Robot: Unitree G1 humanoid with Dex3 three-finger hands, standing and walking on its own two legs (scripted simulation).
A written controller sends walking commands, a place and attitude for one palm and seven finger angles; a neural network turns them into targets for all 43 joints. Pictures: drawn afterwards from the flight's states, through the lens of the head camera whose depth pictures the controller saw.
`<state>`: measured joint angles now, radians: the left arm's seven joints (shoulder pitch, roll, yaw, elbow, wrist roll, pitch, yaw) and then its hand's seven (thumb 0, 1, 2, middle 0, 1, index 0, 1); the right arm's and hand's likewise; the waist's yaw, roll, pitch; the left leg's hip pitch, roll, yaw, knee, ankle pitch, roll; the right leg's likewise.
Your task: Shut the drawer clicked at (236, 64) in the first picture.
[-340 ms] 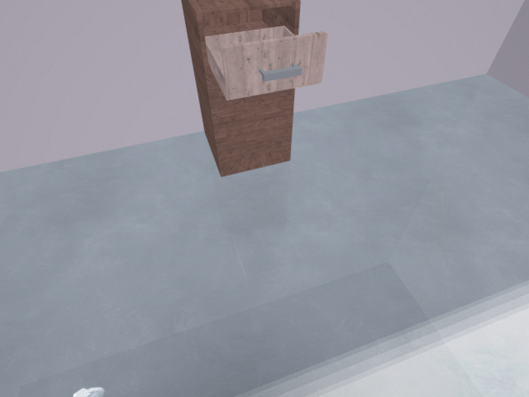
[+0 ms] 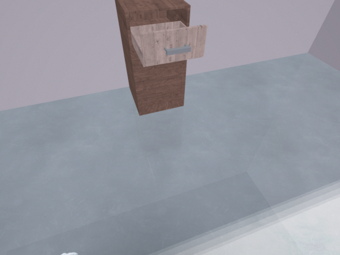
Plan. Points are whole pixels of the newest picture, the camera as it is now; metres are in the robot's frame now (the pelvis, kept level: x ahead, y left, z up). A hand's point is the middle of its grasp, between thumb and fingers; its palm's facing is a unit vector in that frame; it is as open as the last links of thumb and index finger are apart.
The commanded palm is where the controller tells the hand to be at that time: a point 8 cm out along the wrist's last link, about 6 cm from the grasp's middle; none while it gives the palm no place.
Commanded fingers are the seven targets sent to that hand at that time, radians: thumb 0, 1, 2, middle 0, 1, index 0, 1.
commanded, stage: stand and wait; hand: left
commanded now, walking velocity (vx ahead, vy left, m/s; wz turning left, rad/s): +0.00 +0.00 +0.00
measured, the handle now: (177, 48) +1.13 +0.04 -0.04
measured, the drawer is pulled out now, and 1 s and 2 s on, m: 0.30 0.30 0.30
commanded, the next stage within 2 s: look at it before walking up in 0.48 s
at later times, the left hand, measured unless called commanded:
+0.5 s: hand out of the picture +0.06 +0.25 -0.15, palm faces -0.03 -0.94 -0.33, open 7.4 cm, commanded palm none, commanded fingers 0.00 0.90 0.90 -0.20 -0.30 -0.20 -0.30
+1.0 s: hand out of the picture +0.06 +0.25 -0.15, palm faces -0.03 -0.94 -0.33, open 7.4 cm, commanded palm none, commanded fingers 0.00 0.90 0.90 -0.20 -0.30 -0.20 -0.30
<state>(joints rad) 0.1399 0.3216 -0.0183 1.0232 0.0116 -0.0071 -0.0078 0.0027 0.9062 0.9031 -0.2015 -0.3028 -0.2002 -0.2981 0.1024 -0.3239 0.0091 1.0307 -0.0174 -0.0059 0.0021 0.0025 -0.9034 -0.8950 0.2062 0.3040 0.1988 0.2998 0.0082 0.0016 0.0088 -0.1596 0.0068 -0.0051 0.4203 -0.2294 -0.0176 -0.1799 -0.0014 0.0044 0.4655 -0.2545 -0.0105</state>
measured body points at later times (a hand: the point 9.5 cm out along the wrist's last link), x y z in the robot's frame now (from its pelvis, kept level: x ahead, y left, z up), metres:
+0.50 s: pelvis -0.01 +0.00 +0.00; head -0.02 +0.00 +0.45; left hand +0.06 +0.30 -0.13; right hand +0.05 -0.29 -0.13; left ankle +0.00 +0.13 -0.74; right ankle +0.00 -0.11 -0.74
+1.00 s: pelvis -0.01 +0.01 +0.00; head -0.02 +0.00 +0.45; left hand +0.06 +0.30 -0.13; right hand +0.06 -0.28 -0.13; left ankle +0.00 +0.13 -0.74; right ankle +0.00 -0.11 -0.74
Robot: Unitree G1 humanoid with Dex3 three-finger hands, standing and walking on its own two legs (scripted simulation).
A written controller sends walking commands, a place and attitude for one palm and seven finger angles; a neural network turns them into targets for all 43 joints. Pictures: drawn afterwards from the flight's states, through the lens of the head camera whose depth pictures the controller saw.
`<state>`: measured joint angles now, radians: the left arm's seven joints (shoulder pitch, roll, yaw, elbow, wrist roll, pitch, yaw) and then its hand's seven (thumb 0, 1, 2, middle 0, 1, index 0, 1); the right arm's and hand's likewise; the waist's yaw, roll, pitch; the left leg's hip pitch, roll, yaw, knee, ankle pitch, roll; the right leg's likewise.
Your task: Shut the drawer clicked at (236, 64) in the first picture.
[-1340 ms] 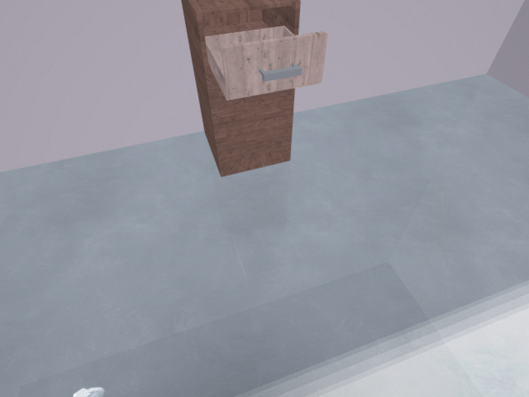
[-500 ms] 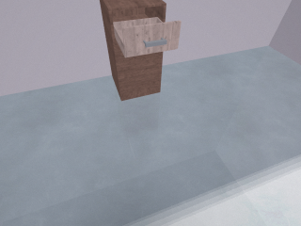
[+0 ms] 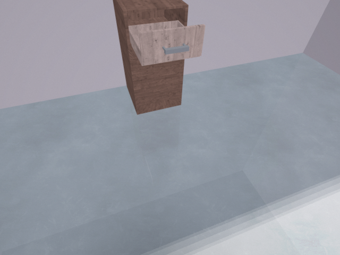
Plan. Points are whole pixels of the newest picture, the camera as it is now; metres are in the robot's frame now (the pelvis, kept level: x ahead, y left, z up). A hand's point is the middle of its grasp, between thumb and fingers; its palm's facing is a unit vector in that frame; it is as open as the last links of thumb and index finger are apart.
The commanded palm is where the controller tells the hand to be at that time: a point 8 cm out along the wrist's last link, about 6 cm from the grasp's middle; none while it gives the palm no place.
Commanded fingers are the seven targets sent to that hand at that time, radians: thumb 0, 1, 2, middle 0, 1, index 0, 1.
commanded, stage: look at it before walking up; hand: left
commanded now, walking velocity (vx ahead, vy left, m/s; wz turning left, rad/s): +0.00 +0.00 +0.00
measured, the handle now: (175, 48) +1.14 +0.04 -0.05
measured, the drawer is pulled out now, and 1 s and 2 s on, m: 0.30 0.30 0.30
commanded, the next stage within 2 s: walk to a spot facing it in 0.10 s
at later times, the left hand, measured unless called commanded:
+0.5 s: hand out of the picture +0.05 +0.20 -0.18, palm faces -0.09 -0.97 -0.22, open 7.4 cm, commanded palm none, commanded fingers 0.00 0.90 0.90 -0.20 -0.30 -0.20 -0.30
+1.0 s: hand (121, 235) +0.22 +0.16 -0.19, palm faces -0.24 -0.96 -0.17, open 7.4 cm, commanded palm none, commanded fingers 0.00 0.90 0.90 -0.20 -0.30 -0.20 -0.30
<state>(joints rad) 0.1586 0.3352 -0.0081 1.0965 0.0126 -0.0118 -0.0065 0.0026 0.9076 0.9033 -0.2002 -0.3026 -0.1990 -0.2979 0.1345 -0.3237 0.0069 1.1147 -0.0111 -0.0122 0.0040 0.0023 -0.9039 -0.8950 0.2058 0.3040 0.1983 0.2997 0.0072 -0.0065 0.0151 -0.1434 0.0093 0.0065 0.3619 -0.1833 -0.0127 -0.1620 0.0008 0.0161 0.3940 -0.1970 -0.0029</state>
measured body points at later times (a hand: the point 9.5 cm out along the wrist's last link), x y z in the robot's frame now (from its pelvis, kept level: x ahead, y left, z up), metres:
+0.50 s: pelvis +0.03 +0.00 -0.01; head +0.04 -0.01 +0.44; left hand +0.06 +0.25 -0.16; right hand +0.03 -0.26 -0.16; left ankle +0.01 +0.13 -0.75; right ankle +0.01 -0.11 -0.72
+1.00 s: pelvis +0.20 -0.02 -0.01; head +0.22 -0.01 +0.44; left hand +0.23 +0.21 -0.17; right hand +0.26 -0.29 -0.13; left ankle +0.33 +0.06 -0.73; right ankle +0.07 -0.12 -0.75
